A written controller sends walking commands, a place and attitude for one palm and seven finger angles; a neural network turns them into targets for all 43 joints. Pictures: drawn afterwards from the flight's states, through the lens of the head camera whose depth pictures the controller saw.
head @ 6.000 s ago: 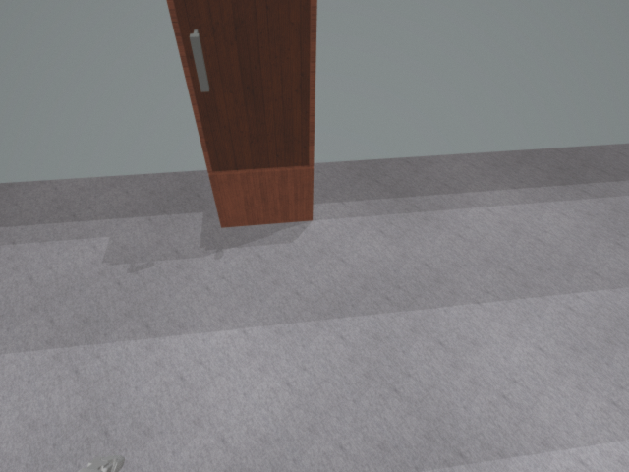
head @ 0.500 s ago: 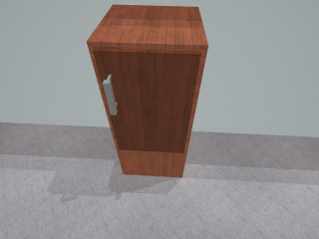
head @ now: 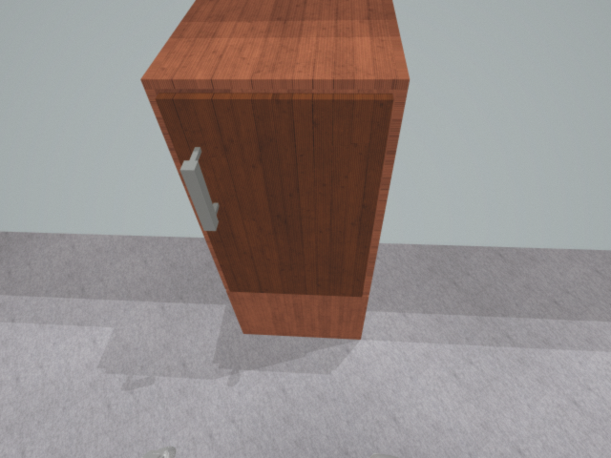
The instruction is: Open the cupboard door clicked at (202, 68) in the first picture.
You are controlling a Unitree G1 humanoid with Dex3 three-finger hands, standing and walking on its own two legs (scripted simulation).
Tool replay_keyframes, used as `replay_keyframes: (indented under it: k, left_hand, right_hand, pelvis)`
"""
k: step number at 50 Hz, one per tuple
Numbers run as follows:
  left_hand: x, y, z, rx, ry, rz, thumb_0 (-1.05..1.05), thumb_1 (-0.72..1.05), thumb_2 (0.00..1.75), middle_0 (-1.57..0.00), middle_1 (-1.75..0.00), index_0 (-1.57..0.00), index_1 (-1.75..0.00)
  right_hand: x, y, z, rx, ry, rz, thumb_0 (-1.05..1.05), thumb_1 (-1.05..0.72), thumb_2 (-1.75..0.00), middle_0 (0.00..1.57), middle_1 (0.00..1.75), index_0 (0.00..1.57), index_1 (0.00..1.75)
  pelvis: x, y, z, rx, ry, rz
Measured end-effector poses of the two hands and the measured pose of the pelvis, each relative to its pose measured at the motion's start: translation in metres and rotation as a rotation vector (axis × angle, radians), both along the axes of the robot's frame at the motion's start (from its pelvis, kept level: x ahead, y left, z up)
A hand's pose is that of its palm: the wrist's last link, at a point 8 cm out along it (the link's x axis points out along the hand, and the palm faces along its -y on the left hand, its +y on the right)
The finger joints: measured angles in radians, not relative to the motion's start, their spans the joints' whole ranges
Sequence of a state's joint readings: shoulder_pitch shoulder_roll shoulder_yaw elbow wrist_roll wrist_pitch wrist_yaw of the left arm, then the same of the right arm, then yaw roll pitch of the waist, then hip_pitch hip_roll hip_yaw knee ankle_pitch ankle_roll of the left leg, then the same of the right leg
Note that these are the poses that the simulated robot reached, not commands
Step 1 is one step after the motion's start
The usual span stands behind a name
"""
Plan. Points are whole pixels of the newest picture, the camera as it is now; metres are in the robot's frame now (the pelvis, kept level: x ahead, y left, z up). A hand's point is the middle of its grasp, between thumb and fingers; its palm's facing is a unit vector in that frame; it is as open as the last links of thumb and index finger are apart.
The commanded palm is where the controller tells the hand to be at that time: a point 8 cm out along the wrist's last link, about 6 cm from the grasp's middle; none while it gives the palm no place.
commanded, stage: come to a stop and stand still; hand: left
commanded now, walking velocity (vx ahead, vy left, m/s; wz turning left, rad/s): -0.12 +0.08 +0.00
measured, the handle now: (204, 190) +0.55 +0.21 +0.00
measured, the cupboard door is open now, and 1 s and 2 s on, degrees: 0 0 0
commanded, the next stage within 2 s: look again from close up in 0.70 s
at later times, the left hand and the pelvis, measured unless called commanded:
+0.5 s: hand out of the picture -0.05 +0.19 -0.16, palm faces +0.05 -0.98 -0.18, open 7.3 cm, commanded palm none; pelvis -0.03 +0.02 +0.01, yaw +0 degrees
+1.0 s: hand out of the picture +0.04 +0.23 -0.15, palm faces +0.01 -0.97 -0.24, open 7.4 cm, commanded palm none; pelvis -0.02 +0.04 +0.01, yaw +0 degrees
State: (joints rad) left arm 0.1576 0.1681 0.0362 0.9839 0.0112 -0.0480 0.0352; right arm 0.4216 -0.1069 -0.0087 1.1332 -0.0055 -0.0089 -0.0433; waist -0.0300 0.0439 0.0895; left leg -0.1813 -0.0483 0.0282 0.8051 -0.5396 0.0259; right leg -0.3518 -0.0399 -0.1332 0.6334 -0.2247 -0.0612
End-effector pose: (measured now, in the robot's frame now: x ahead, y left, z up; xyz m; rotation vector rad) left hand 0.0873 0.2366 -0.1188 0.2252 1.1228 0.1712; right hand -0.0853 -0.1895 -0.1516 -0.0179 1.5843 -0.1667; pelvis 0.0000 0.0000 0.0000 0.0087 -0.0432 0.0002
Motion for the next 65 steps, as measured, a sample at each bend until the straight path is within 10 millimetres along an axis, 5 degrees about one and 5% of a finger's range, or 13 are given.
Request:
replay_keyframes:
  k: [10,18,25,30,36,46,51,57,65]
  left_hand:
    - [-0.024,-0.004,-0.017,-0.081,0.024,0.025,-0.01,0.93,0.9,-0.2,-0.3,-0.2,-0.3]
    - [-0.079,0.012,-0.013,-0.077,0.106,0.082,-0.01,0.93,0.9,-0.2,-0.3,-0.2,-0.3]
    - [-0.144,0.001,-0.009,-0.092,0.278,0.09,0.0,0.92,0.9,-0.2,-0.3,-0.2,-0.3]
    - [-0.165,-0.007,-0.009,-0.114,0.334,0.099,0.0,0.91,0.9,-0.2,-0.3,-0.2,-0.3]
    - [-0.153,0.006,-0.015,-0.083,0.289,0.065,0.0,0.9,0.9,-0.2,-0.3,-0.2,-0.3]
    - [-0.072,0.04,-0.008,-0.037,0.082,0.012,0.0,0.91,0.9,-0.2,-0.3,-0.2,-0.3]
    - [-0.049,0.046,0.002,-0.024,0.026,-0.009,0.0,0.91,0.9,-0.2,-0.3,-0.2,-0.3]
    - [-0.05,0.045,0.002,-0.028,0.046,-0.02,0.0,0.91,0.9,-0.2,-0.3,-0.2,-0.3]
    - [-0.082,0.036,-0.006,-0.064,0.148,-0.001,0.0,0.91,0.9,-0.2,-0.3,-0.2,-0.3]
  right_hand:
    - [0.074,-0.019,0.013,-0.095,-0.255,0.052,0.0,-0.91,-0.9,0.2,0.3,0.2,0.3]
    - [0.082,-0.016,0.023,-0.107,-0.277,0.11,0.01,-0.93,-0.89,0.2,0.3,0.2,0.3]
    - [0.088,-0.018,0.025,-0.097,-0.302,0.112,0.01,-0.94,-0.89,0.2,0.3,0.2,0.3]
    - [0.074,-0.015,0.025,-0.089,-0.263,0.118,0.01,-0.93,-0.89,0.2,0.3,0.2,0.3]
    - [0.067,-0.023,0.023,-0.116,-0.265,0.107,0.01,-0.92,-0.89,0.2,0.3,0.2,0.3]
    - [0.071,-0.01,0.028,-0.138,-0.314,0.083,0.01,-0.91,-0.89,0.2,0.3,0.2,0.3]
    - [0.079,0.001,0.028,-0.111,-0.328,0.085,0.01,-0.91,-0.89,0.2,0.3,0.2,0.3]
    - [0.084,0.005,0.028,-0.102,-0.327,0.078,0.01,-0.92,-0.89,0.2,0.3,0.2,0.3]
    - [0.079,0.005,0.029,-0.107,-0.284,0.078,0.01,-0.91,-0.89,0.2,0.3,0.2,0.3]
  pelvis:
    - [-0.022,0.011,0.0,-0.001,0.008,-0.004]
    - [-0.026,0.018,0.008,0.011,0.023,0.001]
    - [-0.031,0.02,0.015,-0.001,0.016,-0.007]
    - [-0.033,0.02,0.017,-0.004,0.018,-0.006]
    - [-0.033,0.023,0.009,-0.021,0.026,0.01]
    - [-0.023,0.038,0.009,-0.021,0.014,-0.002]
    - [-0.022,0.042,0.012,-0.016,0.008,-0.008]
    - [-0.022,0.045,0.014,-0.013,0.006,-0.015]
    - [-0.022,0.048,0.016,-0.013,0.007,-0.017]
